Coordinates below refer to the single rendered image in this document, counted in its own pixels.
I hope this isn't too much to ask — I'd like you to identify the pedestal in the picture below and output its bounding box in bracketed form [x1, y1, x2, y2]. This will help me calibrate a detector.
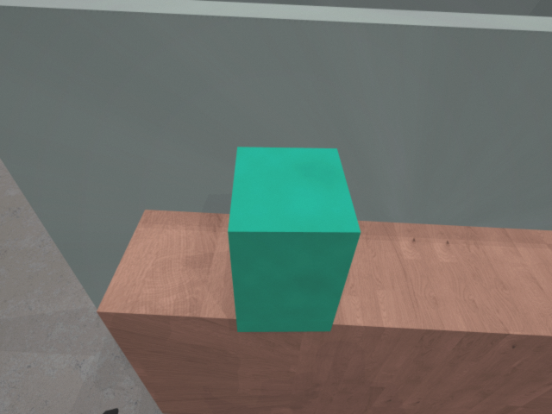
[97, 210, 552, 414]

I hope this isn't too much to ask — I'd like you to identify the carton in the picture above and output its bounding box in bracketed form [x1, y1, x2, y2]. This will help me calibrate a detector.
[228, 147, 361, 332]

